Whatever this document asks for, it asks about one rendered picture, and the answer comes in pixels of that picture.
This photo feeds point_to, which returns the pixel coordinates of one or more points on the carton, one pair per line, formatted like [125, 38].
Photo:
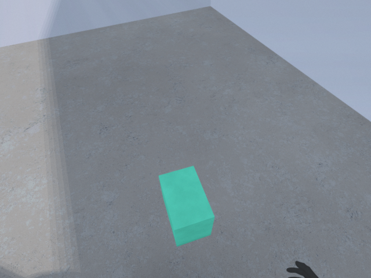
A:
[189, 211]

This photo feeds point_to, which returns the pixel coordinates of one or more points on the robot right hand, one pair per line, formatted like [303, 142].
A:
[303, 270]

